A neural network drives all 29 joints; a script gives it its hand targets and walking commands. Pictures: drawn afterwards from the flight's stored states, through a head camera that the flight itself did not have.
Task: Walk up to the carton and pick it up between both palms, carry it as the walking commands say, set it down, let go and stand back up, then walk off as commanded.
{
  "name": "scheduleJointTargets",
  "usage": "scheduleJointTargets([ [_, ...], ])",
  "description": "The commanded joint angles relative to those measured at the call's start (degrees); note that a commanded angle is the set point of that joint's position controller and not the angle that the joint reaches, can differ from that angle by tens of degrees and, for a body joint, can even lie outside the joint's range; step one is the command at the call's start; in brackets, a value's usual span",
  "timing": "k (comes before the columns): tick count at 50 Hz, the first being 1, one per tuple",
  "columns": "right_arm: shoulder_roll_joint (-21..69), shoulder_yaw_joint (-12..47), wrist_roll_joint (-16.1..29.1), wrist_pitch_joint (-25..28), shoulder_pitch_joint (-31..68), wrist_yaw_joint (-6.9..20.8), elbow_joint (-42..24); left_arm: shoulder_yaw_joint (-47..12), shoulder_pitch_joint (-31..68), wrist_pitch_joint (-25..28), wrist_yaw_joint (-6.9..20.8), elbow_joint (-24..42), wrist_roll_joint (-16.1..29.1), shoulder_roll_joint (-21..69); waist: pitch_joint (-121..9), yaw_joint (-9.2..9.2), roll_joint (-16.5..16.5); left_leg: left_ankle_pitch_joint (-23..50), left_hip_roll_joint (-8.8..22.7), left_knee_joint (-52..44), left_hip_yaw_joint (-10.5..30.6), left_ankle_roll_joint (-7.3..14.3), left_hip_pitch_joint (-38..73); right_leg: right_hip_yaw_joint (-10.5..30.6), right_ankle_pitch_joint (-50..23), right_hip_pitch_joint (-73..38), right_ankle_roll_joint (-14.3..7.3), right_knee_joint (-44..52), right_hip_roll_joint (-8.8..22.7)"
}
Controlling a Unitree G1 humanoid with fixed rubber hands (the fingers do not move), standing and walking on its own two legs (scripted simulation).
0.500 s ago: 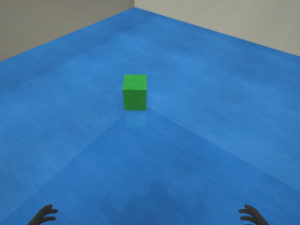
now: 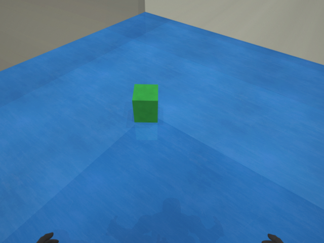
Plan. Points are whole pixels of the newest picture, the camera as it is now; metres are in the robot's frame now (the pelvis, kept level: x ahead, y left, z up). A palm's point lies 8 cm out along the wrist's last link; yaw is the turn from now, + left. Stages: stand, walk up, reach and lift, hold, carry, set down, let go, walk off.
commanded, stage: stand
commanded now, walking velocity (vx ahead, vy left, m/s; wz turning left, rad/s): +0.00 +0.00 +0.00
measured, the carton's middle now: (146, 103) +1.30 +0.12 -0.65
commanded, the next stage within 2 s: walk up in 0.20 s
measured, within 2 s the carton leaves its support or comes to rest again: neither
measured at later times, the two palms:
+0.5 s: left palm out of the picture +0.09 +0.31 -0.11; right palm out of the picture +0.11 -0.30 -0.11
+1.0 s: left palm (71, 183) +0.33 +0.29 -0.13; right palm out of the picture +0.11 -0.21 -0.11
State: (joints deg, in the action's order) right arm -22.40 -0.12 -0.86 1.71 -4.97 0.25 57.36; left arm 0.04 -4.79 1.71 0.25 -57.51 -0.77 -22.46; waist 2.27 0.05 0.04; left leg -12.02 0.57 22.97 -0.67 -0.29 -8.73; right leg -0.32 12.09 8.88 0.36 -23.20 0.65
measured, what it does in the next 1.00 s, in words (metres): walks ahead: left foot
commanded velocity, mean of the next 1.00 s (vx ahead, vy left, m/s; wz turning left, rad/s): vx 0.32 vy -0.03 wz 0.03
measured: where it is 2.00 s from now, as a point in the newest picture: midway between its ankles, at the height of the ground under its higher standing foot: (146, 179)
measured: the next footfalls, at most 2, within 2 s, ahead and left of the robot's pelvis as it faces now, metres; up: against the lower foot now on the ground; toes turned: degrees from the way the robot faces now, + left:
left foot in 0.70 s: +0.10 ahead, +0.17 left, +0.00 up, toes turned +8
right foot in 1.12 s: +0.43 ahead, -0.10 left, +0.00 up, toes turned -6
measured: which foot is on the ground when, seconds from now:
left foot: down 0.00-0.46, up 0.48-0.68, down 0.70-1.00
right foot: down 0.00-0.70, up 0.72-1.00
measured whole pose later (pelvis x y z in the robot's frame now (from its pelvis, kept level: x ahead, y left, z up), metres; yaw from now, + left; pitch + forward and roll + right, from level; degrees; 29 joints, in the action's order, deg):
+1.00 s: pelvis +0.19 +0.05 +0.00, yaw +2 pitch +0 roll -1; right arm -12.5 -2.5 -1.8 4.7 -26.5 0.4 60.0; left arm 2.2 -3.4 -0.1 4.2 -53.1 -1.0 -15.4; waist 3.2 -4.6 2.1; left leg -18.8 4.5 14.9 -5.0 -2.0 4.4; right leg -4.1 7.3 32.7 2.0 -43.7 5.2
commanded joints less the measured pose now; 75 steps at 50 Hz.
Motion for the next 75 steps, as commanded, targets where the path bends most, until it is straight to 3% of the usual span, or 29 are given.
scheduleJointTargets([
  [1, -9.7, -1.8, 0.0, 0.6, 2.7, -0.3, -1.8, 1.8, 2.7, 0.5, -0.3, 1.9, 0.0, -9.7, -3.3, 0.04, 0.0, 5.2, 6.2, -4.8, 5.5, 1.9, 0.5, 5.5, -5.5, -0.4, -2.1, 4.8, 6.1],
  [19, -10.0, -1.8, 0.1, 0.2, 2.6, -0.4, 0.4, 1.7, 2.5, 0.2, -0.4, -0.3, 0.1, -10.1, -3.1, 0.05, -0.1, 5.8, 6.6, -6.2, 5.5, 1.7, 1.5, 5.6, -6.1, -1.1, -1.9, 6.3, 6.4],
  [20, -8.4, -4.9, -0.1, -2.7, -8.8, -0.9, 0.7, 5.4, 2.3, -2.3, 1.1, 2.2, -0.1, -7.8, -2.7, -1.53, 2.7, -27.1, 10.6, -7.5, 18.1, 5.1, -2.5, -0.3, 24.3, 5.5, -0.6, -4.4, 3.9],
  [21, -8.7, -4.3, 0.0, -3.3, 0.1, 1.1, -1.2, 4.0, -0.5, -2.4, 1.0, 3.2, -0.4, -5.0, 0.3, 1.21, -6.1, -31.0, 7.8, -7.2, 13.1, 5.0, -9.3, 0.7, 22.1, 6.2, -1.3, -2.7, 4.5],
  [22, -6.7, -4.0, 0.1, -3.5, 4.9, 1.9, -4.9, 4.7, -6.2, -2.2, 0.9, 2.6, -0.6, -5.0, 0.4, 4.85, -3.3, -27.2, 3.9, -2.7, 8.7, 2.4, -18.3, 0.8, 19.7, -3.2, -2.0, 0.4, 5.4],
  [23, -4.4, -3.6, -0.2, -3.1, 9.1, 2.3, -7.3, 5.3, -13.2, -1.7, 0.2, 0.3, -1.0, -6.4, 1.0, 8.19, 3.0, -20.9, -0.2, 6.5, 3.0, -0.4, -28.5, 8.5, 22.6, -12.4, -4.6, 7.6, 10.8],
  [24, -1.7, -3.0, -0.6, -2.3, 9.6, 2.1, -8.6, 5.6, -16.6, -0.7, -0.7, -1.0, -1.2, -9.2, 0.2, 9.38, 12.3, -15.9, 0.5, 22.5, 0.9, 0.1, -33.3, 25.5, 28.8, -13.9, -8.6, 16.7, 23.4],
  [25, -0.9, -2.9, -1.4, -1.6, 8.0, 1.7, -8.3, 5.1, -15.7, -0.2, -0.9, -0.6, -1.3, -8.1, 1.1, 7.24, 6.8, -13.3, 4.3, 28.8, 3.2, -0.3, -33.7, 27.0, 30.7, -10.7, -9.8, 18.5, 25.7],
  [26, -1.1, -3.1, -1.5, -1.1, 4.6, 2.1, -7.6, 5.0, -12.6, 0.1, -0.8, 0.7, -1.0, -7.4, 1.0, 4.59, 5.3, -11.5, 4.7, 29.9, 3.6, -0.5, -30.7, 23.8, 29.3, -7.8, -9.5, 18.3, 23.9],
  [31, 1.7, -2.5, 0.0, -0.9, -2.9, 3.5, -6.4, 5.4, -6.3, 1.0, 0.9, 3.1, -1.7, -6.0, 2.6, -1.01, 10.7, -9.8, 1.8, 13.9, -4.1, -1.2, -5.9, 6.0, 16.3, 7.9, -6.1, 16.5, 14.1],
  [34, 0.8, -3.4, 0.2, -0.1, -11.8, 2.1, -3.2, 4.8, -7.5, 1.0, 1.5, 2.8, -1.4, -4.7, 0.1, -4.56, 5.7, -3.6, -0.5, 3.5, -8.7, -0.5, 11.6, 1.7, 18.5, 15.8, -4.7, 3.6, 9.9],
  [35, -3.2, -4.7, -0.6, 1.0, -20.1, 1.5, -1.6, 3.7, -8.7, 0.9, 1.2, 2.5, -1.2, -1.4, -2.6, -7.96, -3.4, -8.9, 6.9, -1.3, 2.4, 1.0, 22.1, -2.6, 19.1, 24.2, -3.3, -15.6, 4.4],
  [36, -11.0, -6.4, -1.8, 1.7, -28.9, 0.2, -0.6, 2.8, -5.6, 1.2, 1.3, 5.4, -1.4, 2.2, -3.0, -10.12, -15.5, -18.5, 25.9, -12.8, 31.0, 4.2, 24.0, -3.8, 22.9, 36.9, -1.6, -36.5, 0.0],
  [37, -12.9, -6.8, -1.2, 1.8, -27.5, -0.2, -0.9, 3.5, -5.2, 0.9, 1.0, 6.3, -1.9, 1.5, -2.0, -8.62, -10.2, -27.3, 33.1, -16.8, 39.5, 9.2, 18.0, 3.5, 18.0, 39.1, -2.3, -42.3, 5.4],
  [38, -8.2, -5.8, -0.8, 1.9, -22.2, 0.0, -1.5, 3.6, -3.5, 1.0, 1.4, 6.1, -1.6, 0.8, 2.6, -5.69, -6.7, -29.0, 28.1, -17.5, 33.4, 9.5, 12.5, 4.3, 11.3, 38.1, -2.2, -43.0, 7.9],
  [40, -0.9, -4.1, -0.7, 2.8, -13.7, 0.5, -3.3, 3.3, -5.5, 1.1, 2.6, 5.1, -1.0, 1.8, 6.2, -1.63, -6.3, -14.5, 19.0, -15.7, 18.6, 6.6, 7.7, 2.9, 2.2, 33.4, -0.5, -39.8, 8.6],
  [42, 1.2, -3.4, -0.6, 3.7, -14.4, 0.6, -3.1, 3.1, -7.4, -0.1, 3.3, 4.0, -1.2, 3.4, 4.6, -0.68, -6.5, 4.5, 16.1, -13.2, 9.5, 5.2, 6.2, 0.0, -0.2, 28.8, 0.9, -37.8, 7.1],
  [45, 1.3, -3.6, -0.9, 4.1, -18.8, 0.1, -1.0, 2.5, -1.6, -1.1, 3.6, 5.7, -0.8, 5.1, 4.5, -2.17, -7.9, 17.0, 16.2, -12.4, 4.7, 5.6, 7.7, -2.1, -2.9, 29.2, 2.2, -31.7, 6.1],
  [51, 0.0, -4.6, -0.8, 3.4, -21.8, -0.3, 1.4, 2.5, 8.9, -1.1, 4.2, 9.1, -0.1, 5.7, 6.2, -4.34, -12.8, 18.7, 15.5, -13.1, -0.3, 5.7, 7.4, -5.6, -5.1, 21.8, 0.7, -13.4, 3.5],
  [53, 0.9, -4.4, -0.4, 2.5, -22.4, -0.6, 3.6, 3.3, 5.3, 0.0, 3.5, 8.4, -0.5, 4.8, 1.8, -1.55, -15.2, 24.5, 11.7, -5.4, -4.5, 5.0, 6.3, -8.2, -1.6, 11.6, -0.5, -11.9, 1.9],
  [55, 1.9, -3.9, -0.2, 2.4, -22.9, -0.5, 3.9, 5.0, -8.3, 1.0, 1.9, 2.6, -0.9, 1.4, -6.0, 4.83, -4.1, 28.2, 9.1, 14.0, -5.4, 3.9, -0.9, -10.9, -1.6, -8.0, -2.7, -8.3, 0.3],
  [56, 3.2, -3.3, -0.3, 2.8, -22.0, -0.6, 2.7, 6.5, -17.7, 1.5, 1.1, -0.5, -2.1, -2.1, -10.2, 8.50, 3.9, 12.1, 7.9, 29.2, -3.1, 3.1, -12.4, -1.3, 1.9, -19.5, -4.1, -7.5, 7.5],
  [57, 7.7, -2.2, 0.5, 3.1, -22.7, -0.8, -0.2, 7.3, -23.4, 1.7, 0.4, -1.1, -2.2, -7.9, -14.7, 9.71, 21.2, -19.3, 0.1, 46.1, -2.3, 2.5, -24.5, 27.0, 5.2, -23.9, -8.5, 5.9, 26.8],
  [58, 4.6, -3.2, 0.4, 2.8, -20.4, -0.8, -0.4, 6.6, -21.5, 1.4, 0.5, 0.2, -1.2, -8.3, -17.1, 7.76, 14.2, -19.7, 3.8, 52.7, 4.4, 3.2, -26.1, 33.5, 8.4, -21.4, -10.2, 9.0, 28.8],
  [60, 4.4, -4.1, -0.5, 1.6, -18.1, -0.3, 1.1, 5.1, -14.6, 1.5, -0.3, 0.6, -0.9, -3.3, -6.4, 3.33, 2.3, -10.7, 6.4, 54.1, 6.5, 1.3, -25.9, 26.8, 0.2, -8.9, -8.9, 9.2, 26.0],
  [63, 6.9, -4.1, -1.5, -0.6, -19.2, 1.1, 1.2, 4.0, -8.3, 2.9, -0.3, 0.0, -0.6, 3.1, -1.3, -1.38, 6.1, -2.4, 7.9, 49.5, 4.0, -0.9, -19.7, 10.3, -8.5, 4.2, -5.5, 9.1, 19.0],
  [71, 8.6, -2.6, -0.9, -2.3, -1.5, 4.1, -5.6, 4.9, -17.3, 3.0, -0.5, -0.3, -1.2, 1.5, 5.0, 1.97, 9.5, 6.0, 6.3, 22.7, -1.8, -3.1, -22.0, 3.4, 4.3, 5.0, -5.2, 15.2, 17.7],
  [74, 8.2, -2.5, -0.1, -0.7, 1.0, 4.0, -6.5, 4.9, -15.6, 2.8, 0.1, 0.3, -0.9, 1.3, 2.9, 1.24, 15.8, 4.2, 4.9, 13.0, -5.5, -2.7, -12.2, -3.0, 5.3, 6.0, -5.6, 14.8, 13.4],
  [75, 7.9, -2.7, -0.1, -0.2, 1.7, 3.7, -6.4, 4.9, -16.7, 2.7, 0.2, -0.1, -0.9, 0.8, 2.8, 1.45, 13.9, 2.6, 4.4, 12.0, -7.0, -2.8, -10.8, -2.1, 5.9, 5.7, -6.3, 14.6, 14.0],
])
